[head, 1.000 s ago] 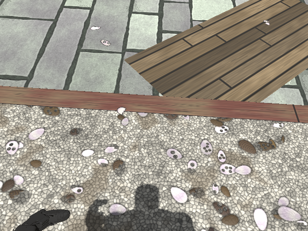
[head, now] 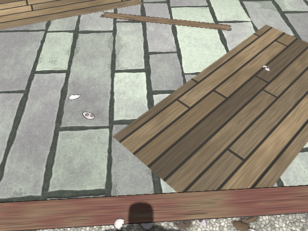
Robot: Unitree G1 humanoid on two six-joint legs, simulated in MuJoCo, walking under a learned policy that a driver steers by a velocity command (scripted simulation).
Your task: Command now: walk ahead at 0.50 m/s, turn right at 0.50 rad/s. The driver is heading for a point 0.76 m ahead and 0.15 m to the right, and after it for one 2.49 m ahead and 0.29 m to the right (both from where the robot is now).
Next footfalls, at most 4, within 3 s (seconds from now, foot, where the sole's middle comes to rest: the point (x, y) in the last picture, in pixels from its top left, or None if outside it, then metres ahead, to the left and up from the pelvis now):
0.16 right None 0.29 -0.15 -0.78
0.60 left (149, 225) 0.55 0.01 -0.78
1.08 right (213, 204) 0.62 -0.29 -0.78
1.52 left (173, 155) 1.00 -0.16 -0.93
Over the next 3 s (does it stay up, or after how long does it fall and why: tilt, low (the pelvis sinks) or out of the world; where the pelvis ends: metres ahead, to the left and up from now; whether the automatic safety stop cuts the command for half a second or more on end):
stays up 1.53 -0.18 -0.17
